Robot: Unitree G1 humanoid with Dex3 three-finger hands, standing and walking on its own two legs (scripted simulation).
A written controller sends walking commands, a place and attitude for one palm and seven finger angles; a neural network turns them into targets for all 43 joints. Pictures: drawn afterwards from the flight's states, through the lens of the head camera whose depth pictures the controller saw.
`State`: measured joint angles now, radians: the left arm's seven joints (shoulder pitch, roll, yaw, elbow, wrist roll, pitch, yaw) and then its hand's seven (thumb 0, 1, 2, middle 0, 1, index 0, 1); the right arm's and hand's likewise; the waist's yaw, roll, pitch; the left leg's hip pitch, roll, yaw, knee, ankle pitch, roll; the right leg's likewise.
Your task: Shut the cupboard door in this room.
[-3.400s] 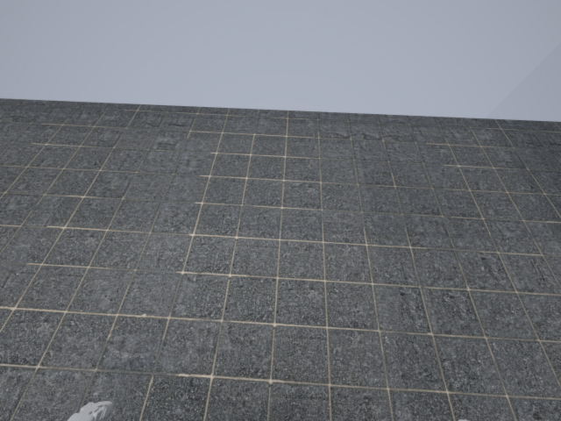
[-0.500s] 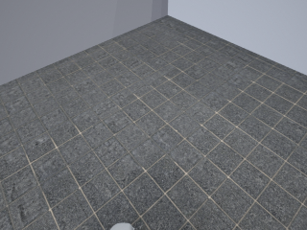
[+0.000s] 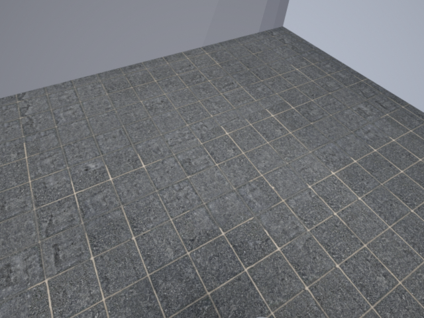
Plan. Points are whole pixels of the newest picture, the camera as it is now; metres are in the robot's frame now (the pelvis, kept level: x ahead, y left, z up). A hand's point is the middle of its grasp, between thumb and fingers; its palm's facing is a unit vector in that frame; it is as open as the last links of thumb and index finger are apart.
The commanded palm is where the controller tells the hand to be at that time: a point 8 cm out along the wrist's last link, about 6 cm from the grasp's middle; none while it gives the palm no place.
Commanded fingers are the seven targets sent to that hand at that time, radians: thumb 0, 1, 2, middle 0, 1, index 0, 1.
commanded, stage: turn or walk to find it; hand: left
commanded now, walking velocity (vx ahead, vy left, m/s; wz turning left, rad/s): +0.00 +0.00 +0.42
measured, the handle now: out of the picture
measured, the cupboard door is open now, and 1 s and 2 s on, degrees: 80 80 80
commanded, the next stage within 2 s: none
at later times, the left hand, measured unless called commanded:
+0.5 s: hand out of the picture -0.01 +0.16 -0.16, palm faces +0.25 -0.93 -0.26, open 7.4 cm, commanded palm none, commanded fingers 0.00 0.90 0.90 -0.20 -0.30 -0.20 -0.30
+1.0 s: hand out of the picture -0.09 +0.23 -0.17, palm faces +0.43 -0.87 -0.25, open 7.4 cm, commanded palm none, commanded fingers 0.00 0.90 0.90 -0.20 -0.30 -0.20 -0.30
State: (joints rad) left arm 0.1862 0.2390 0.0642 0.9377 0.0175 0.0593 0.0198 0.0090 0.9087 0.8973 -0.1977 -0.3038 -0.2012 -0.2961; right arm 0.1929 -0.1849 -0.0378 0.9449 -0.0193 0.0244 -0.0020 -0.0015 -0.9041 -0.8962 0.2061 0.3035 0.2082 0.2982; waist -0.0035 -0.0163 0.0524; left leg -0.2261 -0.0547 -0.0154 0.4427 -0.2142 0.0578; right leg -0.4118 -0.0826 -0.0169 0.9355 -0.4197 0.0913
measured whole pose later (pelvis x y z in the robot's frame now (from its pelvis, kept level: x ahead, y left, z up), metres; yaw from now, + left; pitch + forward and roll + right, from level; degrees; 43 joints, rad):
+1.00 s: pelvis -0.07 +0.01 +0.00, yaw +24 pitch +0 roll -1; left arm 0.19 0.24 0.07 0.96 0.02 0.06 0.02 0.01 0.91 0.90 -0.20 -0.30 -0.20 -0.30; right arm 0.20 -0.18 -0.04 0.95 -0.02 0.02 0.00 0.00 -0.90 -0.90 0.21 0.30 0.21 0.30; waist 0.00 -0.02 0.04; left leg -0.23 -0.06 -0.01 0.43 -0.19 0.07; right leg -0.41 -0.09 -0.02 0.95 -0.41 0.09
